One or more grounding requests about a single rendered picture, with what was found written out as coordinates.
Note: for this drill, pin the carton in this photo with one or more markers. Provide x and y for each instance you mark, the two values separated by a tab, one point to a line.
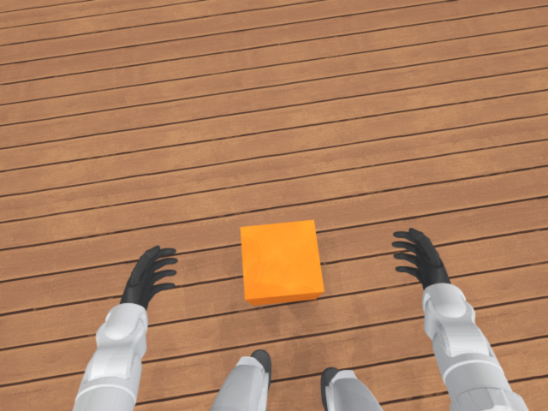
281	263

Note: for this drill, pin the robot right hand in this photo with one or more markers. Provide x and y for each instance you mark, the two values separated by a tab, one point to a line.
430	268

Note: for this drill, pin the robot right forearm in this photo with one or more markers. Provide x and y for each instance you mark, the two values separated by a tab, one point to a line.
468	366

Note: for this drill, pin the robot left forearm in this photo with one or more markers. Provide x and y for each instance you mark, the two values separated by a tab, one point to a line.
112	376

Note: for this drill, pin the robot left foot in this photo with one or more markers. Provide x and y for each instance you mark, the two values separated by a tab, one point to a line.
265	360

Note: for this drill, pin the robot left hand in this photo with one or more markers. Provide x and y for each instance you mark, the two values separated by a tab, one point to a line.
139	289

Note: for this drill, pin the right robot thigh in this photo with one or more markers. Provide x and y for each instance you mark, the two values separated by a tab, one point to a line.
350	394

